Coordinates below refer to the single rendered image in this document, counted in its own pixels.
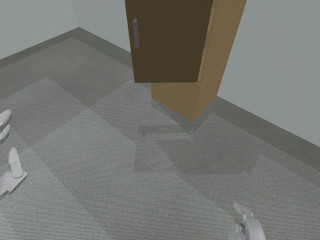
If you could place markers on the cupboard door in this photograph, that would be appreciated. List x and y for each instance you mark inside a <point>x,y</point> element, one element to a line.
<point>172,35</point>

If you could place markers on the handle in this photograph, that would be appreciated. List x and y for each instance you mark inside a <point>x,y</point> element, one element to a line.
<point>135,32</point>

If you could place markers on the robot right hand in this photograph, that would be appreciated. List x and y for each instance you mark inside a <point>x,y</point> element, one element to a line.
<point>250,230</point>

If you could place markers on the robot left hand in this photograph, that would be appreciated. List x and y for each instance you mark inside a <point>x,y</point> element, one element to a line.
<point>12,179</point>

